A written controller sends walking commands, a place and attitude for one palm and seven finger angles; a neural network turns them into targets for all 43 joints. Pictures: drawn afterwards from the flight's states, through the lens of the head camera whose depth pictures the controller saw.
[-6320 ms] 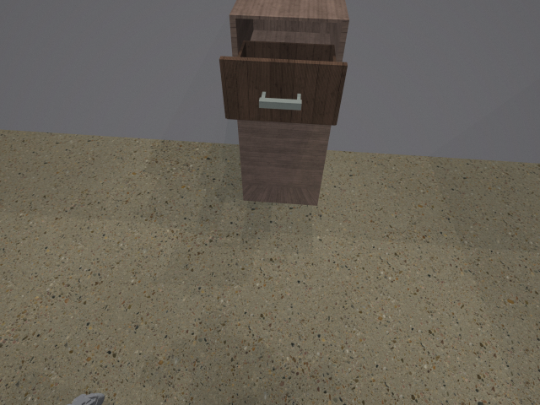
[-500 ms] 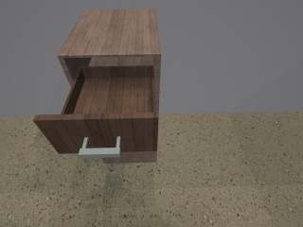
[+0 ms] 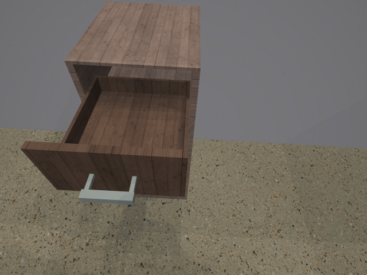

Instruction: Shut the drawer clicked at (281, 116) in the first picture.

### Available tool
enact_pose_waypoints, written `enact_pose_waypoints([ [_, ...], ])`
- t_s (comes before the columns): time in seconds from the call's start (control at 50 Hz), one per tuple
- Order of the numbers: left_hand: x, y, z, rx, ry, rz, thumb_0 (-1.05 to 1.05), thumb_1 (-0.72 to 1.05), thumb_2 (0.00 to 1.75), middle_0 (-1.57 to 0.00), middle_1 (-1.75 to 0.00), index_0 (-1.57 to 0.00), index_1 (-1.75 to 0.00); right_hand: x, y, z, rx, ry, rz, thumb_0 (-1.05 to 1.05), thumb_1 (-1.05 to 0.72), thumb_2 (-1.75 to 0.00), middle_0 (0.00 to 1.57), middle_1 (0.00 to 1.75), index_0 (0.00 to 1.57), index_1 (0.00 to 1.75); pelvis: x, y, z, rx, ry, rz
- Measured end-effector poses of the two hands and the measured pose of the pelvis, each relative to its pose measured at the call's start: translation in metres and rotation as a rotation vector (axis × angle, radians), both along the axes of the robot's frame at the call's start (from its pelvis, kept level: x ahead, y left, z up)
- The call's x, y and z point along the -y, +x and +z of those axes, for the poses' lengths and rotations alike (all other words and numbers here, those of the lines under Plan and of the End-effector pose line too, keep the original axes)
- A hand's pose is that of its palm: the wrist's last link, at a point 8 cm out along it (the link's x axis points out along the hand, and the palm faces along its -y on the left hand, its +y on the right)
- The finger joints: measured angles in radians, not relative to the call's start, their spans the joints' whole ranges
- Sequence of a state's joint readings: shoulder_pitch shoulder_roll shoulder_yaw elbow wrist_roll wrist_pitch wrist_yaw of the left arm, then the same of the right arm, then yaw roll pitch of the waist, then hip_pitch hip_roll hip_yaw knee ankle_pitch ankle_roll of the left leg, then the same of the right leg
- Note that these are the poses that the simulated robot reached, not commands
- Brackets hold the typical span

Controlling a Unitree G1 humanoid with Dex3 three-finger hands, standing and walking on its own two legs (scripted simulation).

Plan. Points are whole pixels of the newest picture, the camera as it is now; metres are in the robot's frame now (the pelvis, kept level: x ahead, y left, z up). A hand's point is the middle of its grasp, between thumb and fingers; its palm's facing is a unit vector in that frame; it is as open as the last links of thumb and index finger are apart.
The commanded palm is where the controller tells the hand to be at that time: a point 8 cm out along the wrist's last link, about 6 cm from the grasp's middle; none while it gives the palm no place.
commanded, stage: come to a stop and stand still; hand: left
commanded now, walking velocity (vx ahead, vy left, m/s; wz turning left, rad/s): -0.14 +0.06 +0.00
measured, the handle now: (110, 188) +0.29 +0.19 +0.02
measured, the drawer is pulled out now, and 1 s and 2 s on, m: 0.30 0.30 0.30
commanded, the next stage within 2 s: look again from close up in 0.74 s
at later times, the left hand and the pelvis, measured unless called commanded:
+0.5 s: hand out of the picture -0.03 +0.19 -0.18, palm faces +0.04 -0.97 -0.22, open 7.4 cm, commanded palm none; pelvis -0.04 +0.01 +0.00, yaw -1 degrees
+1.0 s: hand out of the picture -0.05 +0.17 -0.17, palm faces -0.01 -0.98 -0.19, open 7.4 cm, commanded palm none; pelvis -0.03 +0.01 +0.00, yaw +0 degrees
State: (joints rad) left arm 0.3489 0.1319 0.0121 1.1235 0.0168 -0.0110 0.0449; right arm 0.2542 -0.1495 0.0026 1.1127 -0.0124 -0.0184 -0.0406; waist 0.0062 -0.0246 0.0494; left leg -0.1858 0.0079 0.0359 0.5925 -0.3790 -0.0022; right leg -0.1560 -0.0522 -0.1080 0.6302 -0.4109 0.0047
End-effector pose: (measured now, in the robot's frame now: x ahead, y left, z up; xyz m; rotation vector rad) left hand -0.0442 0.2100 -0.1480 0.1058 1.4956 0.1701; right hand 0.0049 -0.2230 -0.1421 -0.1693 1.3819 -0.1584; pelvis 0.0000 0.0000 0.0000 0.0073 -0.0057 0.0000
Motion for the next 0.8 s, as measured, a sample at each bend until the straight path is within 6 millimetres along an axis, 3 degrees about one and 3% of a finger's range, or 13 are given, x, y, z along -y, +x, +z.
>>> enact_pose_waypoints([
  [0.2,-0.008,0.035,0.021,0.118,0.074,-0.019,0.0,0.91,0.9,-0.2,-0.3,-0.2,-0.3,0.014,0.032,0.007,0.082,0.007,0.005,0.0,-0.91,-0.9,0.19,0.3,0.2,0.3,0.008,-0.007,0.01,-0.011,0.031,-0.004],
  [0.38,-0.03,0.016,-0.002,0.104,0.064,-0.023,0.0,0.91,0.9,-0.2,-0.3,-0.2,-0.3,-0.003,0.051,0.002,0.176,0.004,0.042,0.0,-0.91,-0.9,0.19,0.3,0.2,0.3,-0.008,-0.022,-0.007,0.023,0.012,-0.011],
  [0.48,-0.031,0.01,0.002,0.104,0.056,-0.023,0.01,0.91,0.9,-0.2,-0.29,-0.2,-0.3,-0.016,0.036,0.004,0.176,0.026,0.046,0.0,-0.92,-0.9,0.19,0.3,0.2,0.3,-0.01,-0.033,-0.002,0.022,0.028,-0.019],
  [0.62,-0.015,-0.009,0.014,0.108,0.027,-0.033,0.0,0.91,0.9,-0.2,-0.29,-0.2,-0.3,-0.007,0.011,0.008,0.143,0.031,0.019,-0.01,-0.94,-0.9,0.2,0.3,0.2,0.3,-0.008,-0.041,0.008,0.015,0.007,-0.008],
  [0.8,0.001,-0.023,0.013,0.054,-0.017,-0.035,0.01,0.91,0.9,-0.2,-0.29,-0.2,-0.3,-0.002,-0.05,0.011,-0.01,0.021,-0.019,-0.01,-0.92,-0.9,0.19,0.3,0.2,0.3,-0.003,-0.039,0.013,0.009,0.0,-0.01],
])
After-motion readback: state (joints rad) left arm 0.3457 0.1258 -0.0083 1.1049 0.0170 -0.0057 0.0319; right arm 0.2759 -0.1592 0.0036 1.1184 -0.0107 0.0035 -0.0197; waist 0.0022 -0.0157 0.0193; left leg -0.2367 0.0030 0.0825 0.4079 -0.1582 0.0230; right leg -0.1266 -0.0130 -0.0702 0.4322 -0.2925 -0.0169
